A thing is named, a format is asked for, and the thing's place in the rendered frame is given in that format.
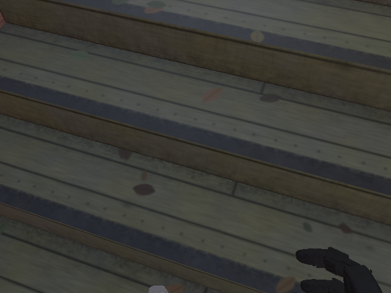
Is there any robot right hand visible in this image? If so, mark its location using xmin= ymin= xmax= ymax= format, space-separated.
xmin=293 ymin=247 xmax=382 ymax=293

